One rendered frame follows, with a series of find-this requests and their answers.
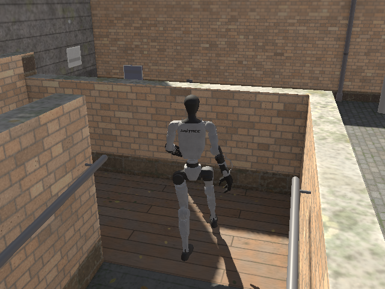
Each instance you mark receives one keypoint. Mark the robot left forearm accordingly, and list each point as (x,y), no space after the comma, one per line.
(173,152)

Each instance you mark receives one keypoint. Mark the left robot hand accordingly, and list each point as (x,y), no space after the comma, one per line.
(178,153)

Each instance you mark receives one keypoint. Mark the left robot upper arm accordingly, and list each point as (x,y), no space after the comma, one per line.
(171,133)

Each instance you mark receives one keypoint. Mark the robot right shin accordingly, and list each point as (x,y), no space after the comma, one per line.
(211,203)

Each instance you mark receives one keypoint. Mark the left robot foot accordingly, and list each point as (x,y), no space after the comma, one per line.
(185,255)

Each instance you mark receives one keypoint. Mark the right robot hand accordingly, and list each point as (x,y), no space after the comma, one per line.
(229,181)

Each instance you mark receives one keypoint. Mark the robot right forearm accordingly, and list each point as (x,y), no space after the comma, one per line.
(221,163)

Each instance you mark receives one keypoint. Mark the right robot upper arm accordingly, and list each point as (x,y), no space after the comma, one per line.
(213,138)

